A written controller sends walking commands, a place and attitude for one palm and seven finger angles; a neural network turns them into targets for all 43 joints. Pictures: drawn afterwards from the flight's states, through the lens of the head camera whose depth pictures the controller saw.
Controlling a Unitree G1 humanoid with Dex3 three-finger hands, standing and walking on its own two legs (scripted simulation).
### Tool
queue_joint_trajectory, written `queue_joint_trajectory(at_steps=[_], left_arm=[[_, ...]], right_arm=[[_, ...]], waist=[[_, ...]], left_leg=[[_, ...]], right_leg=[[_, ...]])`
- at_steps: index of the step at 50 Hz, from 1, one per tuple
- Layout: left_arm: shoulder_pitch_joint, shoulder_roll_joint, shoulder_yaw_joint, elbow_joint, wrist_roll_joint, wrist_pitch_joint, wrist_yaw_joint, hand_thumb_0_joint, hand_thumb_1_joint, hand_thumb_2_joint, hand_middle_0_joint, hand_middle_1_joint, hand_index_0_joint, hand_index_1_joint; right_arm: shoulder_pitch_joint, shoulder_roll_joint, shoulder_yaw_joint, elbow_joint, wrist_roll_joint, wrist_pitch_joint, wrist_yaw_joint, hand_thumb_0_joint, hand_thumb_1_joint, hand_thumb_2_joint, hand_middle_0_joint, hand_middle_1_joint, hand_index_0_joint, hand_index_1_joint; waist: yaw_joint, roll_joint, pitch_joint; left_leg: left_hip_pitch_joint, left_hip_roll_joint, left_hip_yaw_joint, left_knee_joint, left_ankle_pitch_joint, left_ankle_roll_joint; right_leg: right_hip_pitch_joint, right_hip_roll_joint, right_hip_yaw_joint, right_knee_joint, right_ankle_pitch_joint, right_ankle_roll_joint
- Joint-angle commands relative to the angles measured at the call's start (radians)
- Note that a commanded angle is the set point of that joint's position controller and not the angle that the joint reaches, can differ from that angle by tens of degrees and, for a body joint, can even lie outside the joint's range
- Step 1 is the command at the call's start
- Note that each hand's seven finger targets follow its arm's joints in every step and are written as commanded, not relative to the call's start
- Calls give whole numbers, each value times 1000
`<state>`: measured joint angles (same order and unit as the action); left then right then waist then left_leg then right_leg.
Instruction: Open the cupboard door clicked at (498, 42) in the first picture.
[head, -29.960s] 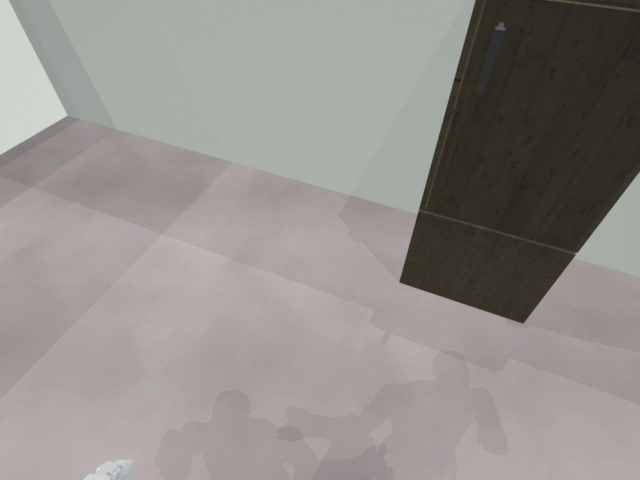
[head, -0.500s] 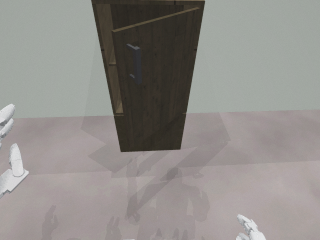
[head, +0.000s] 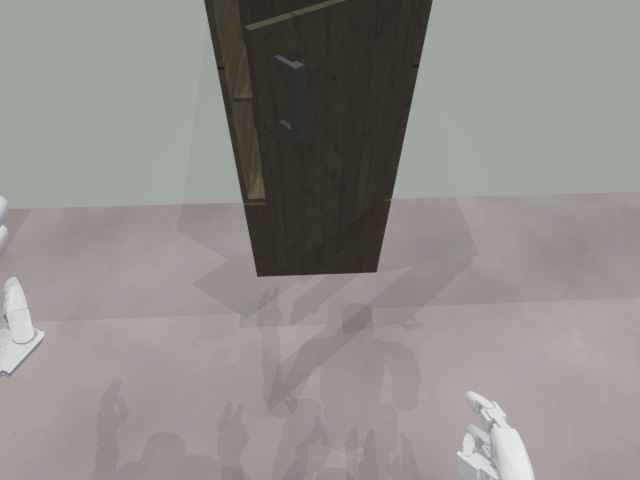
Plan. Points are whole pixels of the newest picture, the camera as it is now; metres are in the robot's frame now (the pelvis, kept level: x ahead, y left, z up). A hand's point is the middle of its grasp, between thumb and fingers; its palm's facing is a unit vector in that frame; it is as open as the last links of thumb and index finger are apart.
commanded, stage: stop stepping back and stand still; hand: left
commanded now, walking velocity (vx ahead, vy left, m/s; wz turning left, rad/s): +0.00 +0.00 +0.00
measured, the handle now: (289, 99) +0.66 +0.09 +0.14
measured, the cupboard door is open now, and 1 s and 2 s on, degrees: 39 39 39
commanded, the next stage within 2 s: let the arm hang, fingers relaxed in 0.46 s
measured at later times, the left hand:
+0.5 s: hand out of the picture +0.17 +0.29 +0.16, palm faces +0.42 -0.78 -0.47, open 7.4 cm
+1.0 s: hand out of the picture -0.05 +0.21 -0.18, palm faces +0.07 -0.98 -0.17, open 7.1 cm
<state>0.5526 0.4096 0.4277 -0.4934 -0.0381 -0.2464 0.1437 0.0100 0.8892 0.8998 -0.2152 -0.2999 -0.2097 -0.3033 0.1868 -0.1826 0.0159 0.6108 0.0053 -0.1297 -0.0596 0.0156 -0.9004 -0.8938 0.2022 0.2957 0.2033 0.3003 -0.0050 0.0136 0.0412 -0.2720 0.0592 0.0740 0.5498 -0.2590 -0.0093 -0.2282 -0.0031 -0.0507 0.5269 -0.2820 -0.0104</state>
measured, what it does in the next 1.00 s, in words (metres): stands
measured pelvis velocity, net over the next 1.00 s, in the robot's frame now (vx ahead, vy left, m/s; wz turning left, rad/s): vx -0.04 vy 0.02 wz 0.07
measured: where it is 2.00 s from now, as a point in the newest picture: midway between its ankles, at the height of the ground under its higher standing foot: outside the picture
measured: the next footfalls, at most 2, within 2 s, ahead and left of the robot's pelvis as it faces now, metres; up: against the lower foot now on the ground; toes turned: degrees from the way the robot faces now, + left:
none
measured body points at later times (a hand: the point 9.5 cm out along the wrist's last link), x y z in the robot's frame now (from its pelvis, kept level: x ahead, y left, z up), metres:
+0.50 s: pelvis -0.03 +0.02 +0.01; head -0.02 +0.03 +0.46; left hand +0.14 +0.33 +0.18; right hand +0.14 -0.21 -0.07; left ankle +0.02 +0.12 -0.73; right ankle +0.00 -0.11 -0.73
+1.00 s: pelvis -0.04 +0.02 +0.00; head -0.02 +0.04 +0.45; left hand -0.06 +0.26 -0.16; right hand -0.04 -0.23 -0.14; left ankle +0.02 +0.12 -0.73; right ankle +0.00 -0.11 -0.73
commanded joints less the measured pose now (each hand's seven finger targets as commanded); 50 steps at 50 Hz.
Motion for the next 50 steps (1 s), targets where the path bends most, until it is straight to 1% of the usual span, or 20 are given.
queue_joint_trajectory(at_steps=[1, 7, 12, 18, 27, 28, 29, 30, 31, 33, 35, 36, 37, 39, 41, 42, 43, 45, 46, 50], left_arm=[[0, 146, 119, -105, -12, -26, 18, 0, 900, 900, -200, -300, -200, -300], [-77, 171, 105, -201, 1, -25, 17, 0, 900, 900, -200, -300, -200, -300], [-40, 173, 114, -238, 6, -28, 25, 0, 900, 900, -200, -300, -200, -300], [-5, 139, 102, -163, 3, -28, 25, 0, 900, 900, -200, -300, -200, -300], [-58, 146, 88, -145, 12, -25, 22, 0, 900, 900, -200, -300, -200, -300], [-122, 0, -310, 657, 83, 142, -117, 0, 900, 900, -200, -300, -200, -300], [-125, -13, -284, 690, 68, 214, -137, 0, 900, 900, -200, -300, -200, -300], [-129, -23, -290, 680, 65, 236, -141, 0, 900, 900, -200, -300, -200, -300], [-144, -31, -297, 714, 67, 236, -144, 0, 900, 900, -200, -300, -200, -300], [-190, 3, -308, 810, 78, 233, -146, 0, 900, 900, -200, -300, -200, -300], [-246, 33, -316, 922, 83, 230, -144, 0, 900, 900, -200, -300, -200, -300], [-283, 44, -325, 978, 81, 234, -143, 0, 900, 900, -200, -300, -200, -300], [-317, 48, -336, 1029, 77, 240, -138, 0, 900, 900, -200, -300, -200, -300], [-369, 12, -363, 1116, 71, 256, -129, 0, 900, 900, -200, -300, -200, -300], [-361, -20, -381, 1200, 65, 260, -126, 0, 900, 900, -200, -300, -200, -300], [-328, -27, -384, 1240, 61, 260, -126, 0, 900, 900, -200, -300, -200, -300], [-284, -51, -385, 1285, 58, 261, -125, 0, 900, 900, -200, -300, -200, -300], [-211, -69, -377, 1375, 58, 263, -125, 0, 900, 900, -200, -300, -200, -300], [-193, -75, -373, 1408, 58, 260, -126, 0, 900, 900, -200, -300, -200, -300], [-200, -74, -378, 1492, 56, 245, -129, 0, 900, 900, -200, -300, -200, -300]], right_arm=[[-52, -134, -55, -134, 1, -33, -10, 0, -900, -900, 200, 300, 200, 300], [-70, -142, -51, -150, -1, -46, -22, 0, -900, -900, 200, 300, 200, 300], [-63, -142, -54, -156, -3, -58, -20, 0, -900, -900, 200, 300, 200, 300], [-59, -139, -53, -152, -1, -51, -19, 0, -900, -900, 200, 300, 200, 300], [-62, -148, -58, -143, -2, -55, -22, 0, -900, -900, 200, 300, 200, 300], [-113, -344, -103, 131, -5, -71, 75, 0, -900, -900, 200, 300, 200, 300], [-42, -276, -98, 126, 1, 8, 78, 0, -900, -900, 200, 300, 200, 300], [-33, -271, -92, 105, -2, 32, 74, 0, -900, -900, 200, 300, 200, 300], [-49, -262, -85, 109, -13, 44, 72, 0, -900, -900, 200, 300, 200, 300], [-59, -269, -75, 113, -23, 66, 70, 0, -900, -900, 200, 300, 200, 300], [-45, -260, -75, 143, -26, 83, 71, 0, -900, -900, 200, 300, 200, 300], [-24, -242, -71, 162, -26, 96, 72, 0, -900, -900, 200, 300, 200, 300], [-3, -224, -67, 180, -27, 109, 72, 0, -900, -900, 200, 300, 200, 300], [38, -171, -56, 226, -33, 132, 68, 0, -900, -900, 200, 300, 200, 300], [57, -145, -47, 262, -34, 138, 67, 0, -900, -900, 200, 300, 200, 300], [52, -168, -45, 265, -34, 133, 65, 0, -900, -900, 200, 300, 200, 300], [35, -174, -45, 279, -37, 131, 62, 0, -900, -900, 200, 300, 200, 300], [20, -190, -51, 300, -37, 133, 53, 0, -900, -900, 200, 300, 200, 300], [19, -192, -57, 310, -36, 133, 47, 0, -900, -900, 200, 300, 200, 300], [76, -178, -66, 363, -26, 131, 39, 0, -900, -900, 200, 300, 200, 300]], waist=[[-6, -34, -119], [8, 72, -126], [14, 106, -147], [6, 67, -78], [5, 35, -84], [-44, 78, -12], [-29, 104, -70], [-30, 144, -55], [-15, 108, -80], [-7, -51, -74], [-7, -220, -94], [-19, -278, -91], [-31, -294, -84], [-46, -196, -61], [-48, -22, -42], [-30, 95, -50], [-7, 194, -52], [24, 303, -55], [30, 318, -59], [20, 135, -60]], left_leg=[[65, 21, -53, -98, 166, 24], [42, 38, -79, -191, 148, 30], [38, 28, -75, -199, 131, 25], [-9, 31, -84, -231, -14, 18], [-7, 21, -82, -233, -76, 21], [-119, 64, -159, -79, 126, 46], [-68, 82, -131, -117, 152, 42], [-100, 102, -147, -144, 79, 55], [-162, 110, -185, -162, -23, 75], [-168, 92, -212, -168, -75, 85], [-93, 33, -169, -75, -34, 71], [-47, -2, -134, -18, -30, 58], [9, -32, -91, 48, -33, 43], [59, -43, -55, 102, -41, 30], [62, -13, -92, 11, 10, 30], [8, 32, -168, -94, 12, 42], [-74, 72, -229, -198, -84, 52], [-152, 94, -283, -318, -250, 65], [-139, 92, -279, -329, -264, 67], [-70, 67, -232, -286, -175, 57]], right_leg=[[24, -68, 122, -130, 242, 0], [79, -29, 56, -106, 189, 25], [111, -28, 49, -114, 187, 23], [68, -25, 56, -162, 89, 22], [57, -26, 64, -203, 35, 24], [-82, -97, 22, -45, 118, -9], [-91, -87, 57, -46, 45, -8], [-95, -67, 39, -3, -38, -3], [-69, -58, 36, 31, -82, -8], [-39, -56, 50, 12, -85, -25], [-76, -113, 111, -95, -88, -49], [-119, -156, 139, -151, -130, -69], [-171, -190, 154, -194, -163, -92], [-238, -206, 156, -216, -210, -102], [-228, -164, 127, -158, -186, -78], [-163, -114, 86, -94, -154, -49], [-73, -77, 47, -51, -121, -23], [38, -43, 15, 6, -72, -11], [45, -38, 14, 1, -52, -14], [60, -61, 48, -98, 6, -30]])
